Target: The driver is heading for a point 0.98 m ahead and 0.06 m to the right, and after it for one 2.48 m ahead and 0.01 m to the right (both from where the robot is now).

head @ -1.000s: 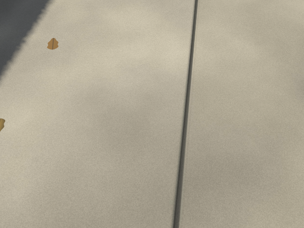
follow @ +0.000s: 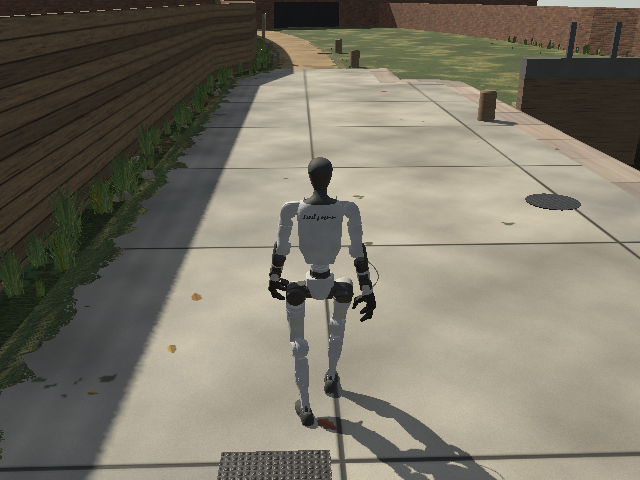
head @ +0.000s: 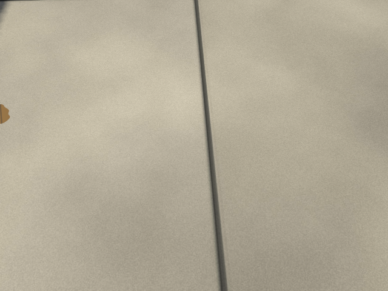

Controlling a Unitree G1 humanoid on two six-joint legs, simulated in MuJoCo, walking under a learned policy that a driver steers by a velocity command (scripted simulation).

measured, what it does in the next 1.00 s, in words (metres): steps on the spot: right foot, then left foot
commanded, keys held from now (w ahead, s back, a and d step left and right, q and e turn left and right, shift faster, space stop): e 0.40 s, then no key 0.20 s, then q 0.40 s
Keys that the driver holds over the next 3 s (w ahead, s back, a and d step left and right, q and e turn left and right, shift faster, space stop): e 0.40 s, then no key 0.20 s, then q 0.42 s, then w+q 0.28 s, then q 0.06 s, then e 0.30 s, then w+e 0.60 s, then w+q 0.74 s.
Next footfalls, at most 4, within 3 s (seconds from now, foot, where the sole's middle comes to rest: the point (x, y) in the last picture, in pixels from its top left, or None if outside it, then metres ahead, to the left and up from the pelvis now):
0.02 right None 0.16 -0.05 -0.76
0.56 left None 0.11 0.13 -0.76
0.96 right None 0.03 -0.06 -0.76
1.42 left None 0.20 0.19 -0.76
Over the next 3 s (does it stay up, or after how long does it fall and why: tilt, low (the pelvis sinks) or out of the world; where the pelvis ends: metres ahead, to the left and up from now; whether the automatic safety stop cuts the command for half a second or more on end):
stays up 0.76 -0.08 0.02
